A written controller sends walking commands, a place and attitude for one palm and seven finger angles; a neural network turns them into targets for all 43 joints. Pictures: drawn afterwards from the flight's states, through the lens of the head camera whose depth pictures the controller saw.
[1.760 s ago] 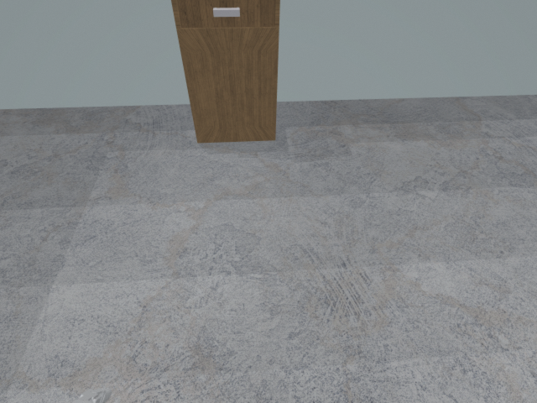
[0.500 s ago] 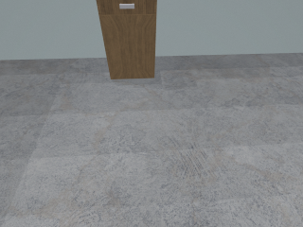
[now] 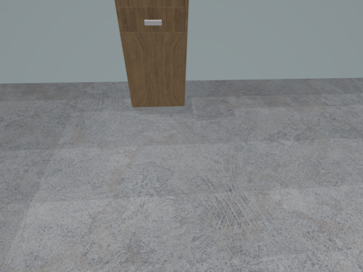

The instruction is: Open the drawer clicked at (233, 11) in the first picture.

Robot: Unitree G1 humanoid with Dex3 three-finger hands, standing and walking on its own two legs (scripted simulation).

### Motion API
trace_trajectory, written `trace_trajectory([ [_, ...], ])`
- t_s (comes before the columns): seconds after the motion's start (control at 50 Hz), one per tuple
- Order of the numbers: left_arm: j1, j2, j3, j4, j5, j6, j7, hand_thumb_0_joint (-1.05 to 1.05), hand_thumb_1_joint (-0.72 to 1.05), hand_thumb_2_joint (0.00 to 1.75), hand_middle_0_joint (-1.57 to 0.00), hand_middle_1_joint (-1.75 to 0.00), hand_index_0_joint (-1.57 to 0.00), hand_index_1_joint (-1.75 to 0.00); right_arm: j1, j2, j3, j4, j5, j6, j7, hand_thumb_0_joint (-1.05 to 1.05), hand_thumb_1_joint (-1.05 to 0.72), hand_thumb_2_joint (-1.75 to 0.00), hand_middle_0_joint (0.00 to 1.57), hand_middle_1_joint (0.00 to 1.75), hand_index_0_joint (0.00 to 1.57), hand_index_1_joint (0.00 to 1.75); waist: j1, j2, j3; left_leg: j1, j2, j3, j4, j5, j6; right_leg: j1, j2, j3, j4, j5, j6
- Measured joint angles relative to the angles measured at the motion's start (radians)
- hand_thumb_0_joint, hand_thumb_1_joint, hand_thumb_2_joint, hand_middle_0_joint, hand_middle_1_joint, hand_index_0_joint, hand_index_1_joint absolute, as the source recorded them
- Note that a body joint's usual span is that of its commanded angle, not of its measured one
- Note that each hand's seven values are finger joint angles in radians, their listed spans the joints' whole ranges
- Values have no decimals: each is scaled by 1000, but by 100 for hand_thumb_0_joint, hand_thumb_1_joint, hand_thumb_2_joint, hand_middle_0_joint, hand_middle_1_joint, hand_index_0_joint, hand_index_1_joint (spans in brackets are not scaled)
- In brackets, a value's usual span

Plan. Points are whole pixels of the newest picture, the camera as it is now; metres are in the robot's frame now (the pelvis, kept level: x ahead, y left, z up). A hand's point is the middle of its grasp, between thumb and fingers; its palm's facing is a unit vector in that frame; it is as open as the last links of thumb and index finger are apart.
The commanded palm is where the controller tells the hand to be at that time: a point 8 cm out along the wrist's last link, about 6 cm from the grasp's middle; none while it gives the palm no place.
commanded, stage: walk to a spot facing it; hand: left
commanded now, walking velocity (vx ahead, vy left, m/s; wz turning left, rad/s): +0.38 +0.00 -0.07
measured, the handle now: (153, 21) +1.64 +0.31 -0.02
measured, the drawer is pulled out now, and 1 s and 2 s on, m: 0.00 0.00 0.00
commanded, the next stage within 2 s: turn to face it in 1.82 s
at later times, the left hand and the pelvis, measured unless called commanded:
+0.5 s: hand (144, 223) +0.31 +0.13 -0.18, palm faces -0.08 -0.97 -0.21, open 7.4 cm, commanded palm none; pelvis +0.18 -0.05 -0.03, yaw -3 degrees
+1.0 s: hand (145, 231) +0.29 +0.13 -0.19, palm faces +0.14 -0.98 -0.11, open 7.4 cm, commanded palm none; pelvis +0.40 -0.02 -0.02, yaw +1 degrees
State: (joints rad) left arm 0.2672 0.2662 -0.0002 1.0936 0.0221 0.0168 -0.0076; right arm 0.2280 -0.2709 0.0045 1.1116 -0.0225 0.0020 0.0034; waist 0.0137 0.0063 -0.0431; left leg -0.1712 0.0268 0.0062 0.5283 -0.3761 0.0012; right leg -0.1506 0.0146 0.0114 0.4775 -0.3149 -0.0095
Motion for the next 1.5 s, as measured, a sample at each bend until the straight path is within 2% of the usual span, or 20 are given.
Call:
trace_trajectory([
  [0.1,94,-46,13,18,-3,-7,-3,0,90,90,-20,-30,-20,-29,77,51,-4,8,3,-23,-2,1,-91,-90,20,30,20,30,2,-27,4,18,-4,34,48,-33,0,-3,-13,19,82,-81,4],
  [0.18,114,-71,17,47,2,6,-2,0,90,90,-20,-30,-20,-29,148,93,-9,3,-1,-73,-19,1,-91,-90,20,30,21,30,-26,-35,29,85,-5,71,-4,-53,11,-157,-19,-21,455,-155,-17],
  [0.24,70,-74,28,30,2,3,-8,1,90,90,-20,-30,-20,-29,219,127,-7,23,0,-83,-30,0,-91,-90,20,30,21,30,-47,-32,59,151,-2,66,-90,-33,7,-280,-45,-64,588,-121,-12],
  [0.34,-48,-79,40,-42,-2,-6,-24,1,90,90,-20,-30,-20,-29,306,157,-9,84,0,-75,-35,0,-90,-90,20,30,21,30,-53,-11,108,256,9,72,-213,-21,-16,-396,-98,-110,413,11,-5],
  [0.4,-115,-82,43,-79,-4,-22,-25,1,91,90,-20,-30,-20,-29,331,157,-14,111,2,-70,-34,1,-90,-90,20,30,21,30,-63,7,135,304,28,82,-218,-60,-39,-382,-87,-136,248,61,-25],
  [0.44,-141,-78,46,-100,-1,-46,-23,0,90,90,-20,-30,-20,-29,345,156,-20,125,7,-65,-31,1,-90,-90,20,30,21,30,-60,12,141,300,46,87,-119,-124,-44,-329,-65,-152,158,120,-44],
  [0.46,-151,-78,49,-105,3,-63,-18,0,90,90,-20,-30,-20,-29,341,156,-23,132,11,-59,-26,1,-90,-90,20,30,21,30,-54,15,146,260,62,86,11,-154,-33,-320,-59,-160,170,166,-55],
  [0.5,-159,-77,54,-109,0,-84,-7,0,91,90,-20,-30,-20,-29,307,153,-28,125,18,-43,-21,1,-90,-90,20,30,21,30,-57,9,148,103,61,32,394,-151,1,-309,-57,-173,232,103,-67],
  [0.54,-149,-79,52,-100,-5,-85,1,0,91,90,-20,-30,-20,-29,254,144,-38,105,19,-37,-17,1,-90,-90,20,30,21,30,-53,-2,138,-46,58,17,654,-77,25,-255,-50,-181,207,56,-71],
  [0.6,-109,-95,47,-71,-3,-80,14,0,91,90,-20,-30,-20,-29,165,122,-53,46,8,-39,-18,1,-91,-90,20,30,20,30,-53,-2,108,-227,81,27,747,30,28,-166,-36,-191,107,68,-64],
  [0.68,-39,-91,52,-39,0,-87,27,-1,94,90,-20,-30,-20,-29,63,100,-65,-31,0,-38,-14,1,-91,-90,20,30,20,30,-44,15,63,-379,111,36,657,124,6,-64,-14,-206,-8,75,-63],
  [0.76,37,-97,42,-9,3,-89,24,-1,93,90,-20,-30,-20,-29,-14,94,-69,-76,-1,-30,1,0,-91,-90,20,30,20,30,-24,20,36,-433,128,54,508,196,-14,23,1,-216,-82,60,-53],
  [0.86,116,-112,30,20,5,-91,22,0,92,90,-20,-30,-20,-29,-84,104,-62,-104,2,-27,21,0,-91,-90,19,30,20,30,16,8,47,-395,120,79,279,223,-10,111,4,-230,-125,16,-27],
  [0.96,185,-122,29,50,6,-82,21,0,91,90,-20,-30,-20,-29,-122,116,-51,-119,0,-41,27,0,-91,-90,20,30,20,30,53,-19,80,-274,73,121,105,168,27,162,-32,-235,-63,-86,21],
  [1.0,198,-128,30,67,-1,-68,16,0,91,90,-20,-30,-20,-29,-128,122,-49,-126,-6,-65,20,0,-91,-90,20,30,20,30,47,-34,101,-245,49,140,106,184,62,91,-74,-207,159,-152,20],
  [1.06,177,-125,33,75,-4,-46,9,0,91,90,-20,-30,-20,-29,-102,134,-43,-119,1,-80,4,0,-91,-90,20,30,20,30,38,-40,118,-186,32,167,111,119,76,-102,-81,-110,599,-150,1],
  [1.12,133,-112,49,57,4,-37,5,0,91,90,-20,-30,-20,-29,-47,136,-68,-105,17,-92,-26,-2,-94,-90,20,30,21,30,20,-44,109,-97,11,185,13,129,69,-255,-107,-84,736,-48,6],
  [1.3,-28,-78,75,-44,13,-15,-3,0,91,90,-20,-30,-20,-29,132,114,-56,-5,11,-82,-31,-1,-94,-90,20,30,20,30,-2,-48,60,104,-28,205,-204,133,63,-456,-167,-61,567,169,43],
  [1.4,-100,-78,71,-62,10,-5,-10,0,91,90,-20,-30,-20,-29,205,140,-47,28,5,-81,-26,0,-92,-90,20,30,20,30,-38,-34,66,190,-20,222,-244,88,34,-429,-164,-92,361,184,40],
  [1.5,-158,-88,63,-83,7,-15,-14,0,91,90,-20,-30,-20,-29,257,157,-41,54,-5,-75,-21,0,-91,-90,20,30,20,30,-80,-7,89,248,14,242,-207,-4,-14,-348,-122,-131,177,125,4],
])
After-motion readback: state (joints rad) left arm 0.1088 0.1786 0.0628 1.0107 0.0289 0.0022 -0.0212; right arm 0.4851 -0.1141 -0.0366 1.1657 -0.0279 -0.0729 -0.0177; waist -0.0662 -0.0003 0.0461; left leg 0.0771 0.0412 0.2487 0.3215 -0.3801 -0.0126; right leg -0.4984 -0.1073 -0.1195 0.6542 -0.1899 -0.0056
